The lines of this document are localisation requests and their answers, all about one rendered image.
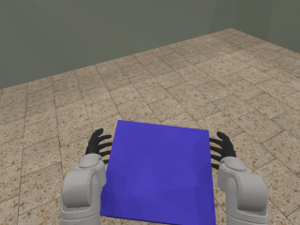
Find robot left forearm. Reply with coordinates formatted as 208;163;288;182
60;153;107;225

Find robot right forearm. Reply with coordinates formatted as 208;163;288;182
217;157;269;225

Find carton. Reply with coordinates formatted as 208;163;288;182
99;120;217;225

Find robot left hand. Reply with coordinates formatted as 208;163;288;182
85;128;113;164

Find robot right hand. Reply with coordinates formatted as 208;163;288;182
209;131;236;170

